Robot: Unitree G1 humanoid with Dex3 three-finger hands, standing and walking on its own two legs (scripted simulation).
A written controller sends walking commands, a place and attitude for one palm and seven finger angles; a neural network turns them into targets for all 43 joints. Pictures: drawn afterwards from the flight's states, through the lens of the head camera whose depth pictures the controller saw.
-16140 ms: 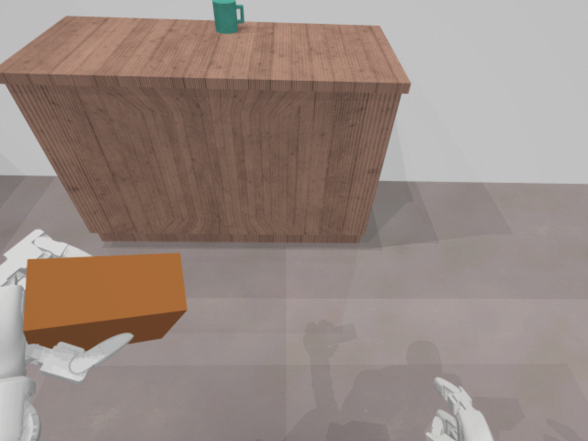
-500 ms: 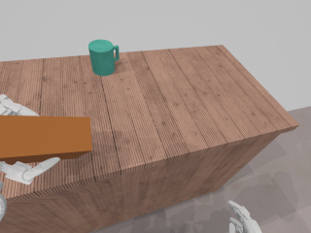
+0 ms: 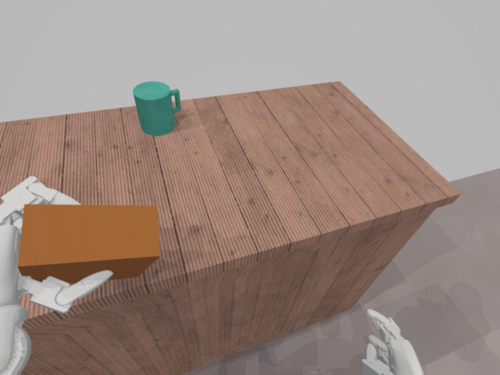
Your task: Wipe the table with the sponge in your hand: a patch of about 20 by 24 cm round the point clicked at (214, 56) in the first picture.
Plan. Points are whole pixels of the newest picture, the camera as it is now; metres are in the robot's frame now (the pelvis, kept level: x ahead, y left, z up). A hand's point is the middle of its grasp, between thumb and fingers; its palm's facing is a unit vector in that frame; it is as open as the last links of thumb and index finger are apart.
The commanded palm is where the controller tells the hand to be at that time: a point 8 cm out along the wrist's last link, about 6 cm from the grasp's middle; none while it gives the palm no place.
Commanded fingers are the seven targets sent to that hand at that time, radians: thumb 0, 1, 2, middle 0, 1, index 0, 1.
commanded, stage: come to a stop and stand still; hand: left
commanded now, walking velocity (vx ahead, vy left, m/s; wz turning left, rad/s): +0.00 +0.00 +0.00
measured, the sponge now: (111, 246) +0.23 +0.20 +0.14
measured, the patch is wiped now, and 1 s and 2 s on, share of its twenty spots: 0.00 0.00 0.00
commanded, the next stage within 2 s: look again from close up in 0.30 s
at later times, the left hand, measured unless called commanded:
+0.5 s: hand (81, 235) +0.23 +0.23 +0.17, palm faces +0.37 -0.87 -0.34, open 10.3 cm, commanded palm +0.18 +0.27 +0.18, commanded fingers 0.00 0.10 1.30 -1.20 -1.60 -1.20 -1.60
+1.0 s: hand (99, 226) +0.24 +0.21 +0.16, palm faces +0.36 -0.87 -0.34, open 10.3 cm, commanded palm +0.19 +0.25 +0.18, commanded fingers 0.00 0.10 1.30 -1.20 -1.60 -1.20 -1.60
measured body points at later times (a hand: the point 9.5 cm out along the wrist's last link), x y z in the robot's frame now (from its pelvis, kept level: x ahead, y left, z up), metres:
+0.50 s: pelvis +0.01 -0.01 +0.00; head -0.01 +0.00 +0.45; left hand +0.20 +0.27 +0.18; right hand +0.18 -0.23 -0.06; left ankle +0.06 +0.08 -0.74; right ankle +0.04 -0.11 -0.74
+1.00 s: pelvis +0.02 -0.02 +0.00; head +0.01 -0.02 +0.45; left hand +0.22 +0.26 +0.18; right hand +0.19 -0.25 -0.06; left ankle +0.06 +0.08 -0.74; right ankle +0.04 -0.11 -0.74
